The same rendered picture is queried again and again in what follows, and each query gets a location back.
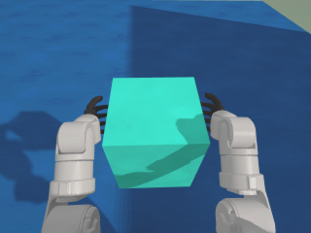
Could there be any robot left hand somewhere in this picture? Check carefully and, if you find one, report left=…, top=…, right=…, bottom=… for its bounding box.
left=84, top=95, right=109, bottom=134

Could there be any carton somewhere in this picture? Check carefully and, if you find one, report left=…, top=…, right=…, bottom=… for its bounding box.
left=102, top=77, right=211, bottom=189

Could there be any left robot upper arm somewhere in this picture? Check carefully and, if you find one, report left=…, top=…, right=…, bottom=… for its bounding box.
left=42, top=204, right=101, bottom=233

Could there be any right robot upper arm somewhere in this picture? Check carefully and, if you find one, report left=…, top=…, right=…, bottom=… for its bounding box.
left=215, top=197, right=276, bottom=233

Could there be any robot left forearm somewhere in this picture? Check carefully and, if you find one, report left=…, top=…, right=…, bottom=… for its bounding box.
left=41, top=114, right=101, bottom=233

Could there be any robot right forearm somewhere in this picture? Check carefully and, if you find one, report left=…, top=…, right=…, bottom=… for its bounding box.
left=210, top=110, right=276, bottom=232

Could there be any robot right hand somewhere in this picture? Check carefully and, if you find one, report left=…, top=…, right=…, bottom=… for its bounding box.
left=200, top=92, right=225, bottom=132

